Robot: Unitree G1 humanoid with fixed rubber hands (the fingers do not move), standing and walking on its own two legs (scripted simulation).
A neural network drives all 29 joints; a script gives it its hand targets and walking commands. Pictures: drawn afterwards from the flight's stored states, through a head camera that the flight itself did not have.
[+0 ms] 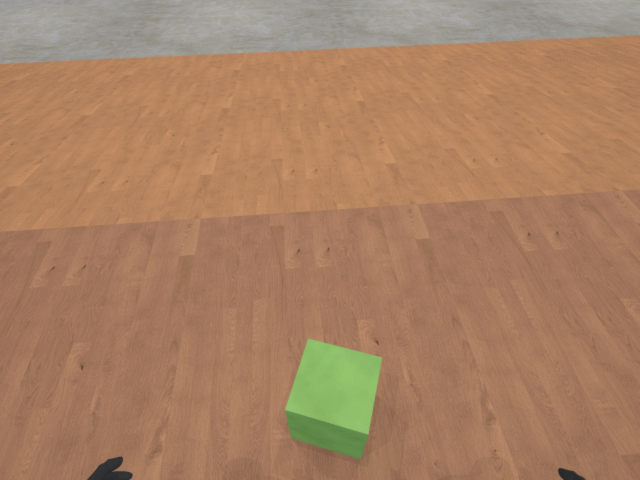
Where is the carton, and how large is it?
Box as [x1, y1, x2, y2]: [285, 339, 381, 458]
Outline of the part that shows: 308,339 285,408 291,437 360,458 368,433 381,357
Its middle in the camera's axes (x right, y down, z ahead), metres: +0.05 +0.46 +1.10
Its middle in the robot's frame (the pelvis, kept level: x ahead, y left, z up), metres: +0.44 -0.01 -0.66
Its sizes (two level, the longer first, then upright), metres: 0.210 0.200 0.250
